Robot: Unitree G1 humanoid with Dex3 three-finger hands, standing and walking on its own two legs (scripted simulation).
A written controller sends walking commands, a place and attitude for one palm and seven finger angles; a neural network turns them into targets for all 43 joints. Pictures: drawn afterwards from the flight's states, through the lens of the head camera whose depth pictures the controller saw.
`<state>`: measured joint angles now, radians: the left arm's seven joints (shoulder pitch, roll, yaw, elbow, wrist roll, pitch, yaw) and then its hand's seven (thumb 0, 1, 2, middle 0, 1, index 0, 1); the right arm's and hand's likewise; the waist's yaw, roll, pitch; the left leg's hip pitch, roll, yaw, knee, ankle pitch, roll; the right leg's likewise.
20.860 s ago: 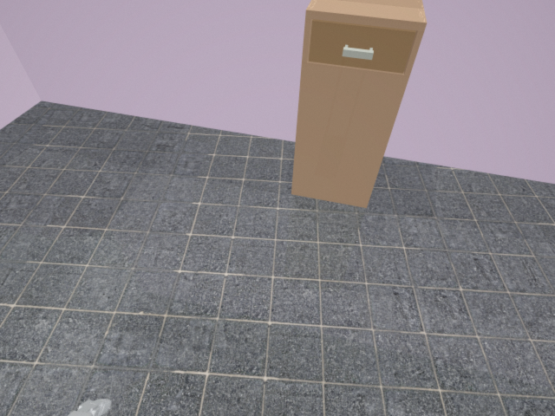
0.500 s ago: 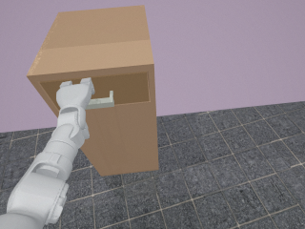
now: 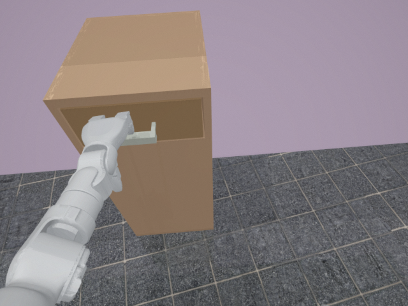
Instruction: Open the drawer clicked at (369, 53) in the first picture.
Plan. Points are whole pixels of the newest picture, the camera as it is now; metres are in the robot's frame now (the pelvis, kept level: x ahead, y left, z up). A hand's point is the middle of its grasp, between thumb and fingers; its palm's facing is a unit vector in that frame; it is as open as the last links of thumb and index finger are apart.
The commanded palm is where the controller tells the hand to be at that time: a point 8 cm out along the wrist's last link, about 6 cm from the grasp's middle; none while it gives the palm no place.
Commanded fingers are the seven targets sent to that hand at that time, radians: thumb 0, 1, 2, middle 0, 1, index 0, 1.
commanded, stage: lower the fingers behind the handle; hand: left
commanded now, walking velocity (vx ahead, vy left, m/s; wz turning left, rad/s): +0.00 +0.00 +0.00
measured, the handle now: (136, 132) +0.53 +0.19 +0.01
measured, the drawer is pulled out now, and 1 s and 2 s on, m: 0.00 0.00 0.00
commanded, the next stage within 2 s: lift the fingers back up to retry in 1.50 s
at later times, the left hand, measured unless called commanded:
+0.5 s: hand (121, 152) +0.44 +0.20 +0.04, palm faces -0.09 -0.05 -0.99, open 14.0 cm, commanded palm +0.42 +0.20 +0.09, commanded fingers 0.00 -0.50 0.30 -0.30 -1.20 -0.30 -1.20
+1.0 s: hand (130, 151) +0.45 +0.18 +0.03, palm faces +0.00 +0.00 -1.00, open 13.7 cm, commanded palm +0.42 +0.19 +0.05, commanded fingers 0.00 -0.50 0.30 -0.30 -1.20 -0.30 -1.20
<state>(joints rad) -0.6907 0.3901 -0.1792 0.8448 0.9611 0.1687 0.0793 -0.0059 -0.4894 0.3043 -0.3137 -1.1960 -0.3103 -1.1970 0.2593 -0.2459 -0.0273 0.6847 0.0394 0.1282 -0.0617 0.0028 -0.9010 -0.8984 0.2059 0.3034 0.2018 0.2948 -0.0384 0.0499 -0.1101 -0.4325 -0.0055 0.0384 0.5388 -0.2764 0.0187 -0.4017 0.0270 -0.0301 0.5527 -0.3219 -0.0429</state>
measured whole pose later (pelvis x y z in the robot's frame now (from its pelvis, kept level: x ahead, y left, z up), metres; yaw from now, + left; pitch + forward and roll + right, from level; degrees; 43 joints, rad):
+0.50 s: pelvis -0.01 +0.01 -0.01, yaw +0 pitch +12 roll +0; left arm -0.73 0.36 -0.17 0.91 1.00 0.10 0.20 -0.01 -0.49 0.30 -0.32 -1.20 -0.29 -1.21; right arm 0.30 -0.23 -0.05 0.72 0.02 0.11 -0.05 0.00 -0.90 -0.90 0.21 0.30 0.20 0.29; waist -0.06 0.05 -0.13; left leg -0.54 -0.01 0.04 0.63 -0.31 0.03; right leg -0.49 0.02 -0.03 0.62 -0.34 -0.03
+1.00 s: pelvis -0.02 +0.01 -0.02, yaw -1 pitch +15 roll +0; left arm -0.84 0.31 -0.16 1.09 1.05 0.20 0.37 0.00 -0.49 0.30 -0.31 -1.22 -0.32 -1.30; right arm 0.29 -0.23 -0.02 0.71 0.02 0.11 -0.04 0.00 -0.90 -0.90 0.21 0.30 0.20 0.29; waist -0.09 0.04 -0.15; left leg -0.64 0.00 0.05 0.68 -0.31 0.03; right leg -0.60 0.03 -0.02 0.68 -0.34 -0.03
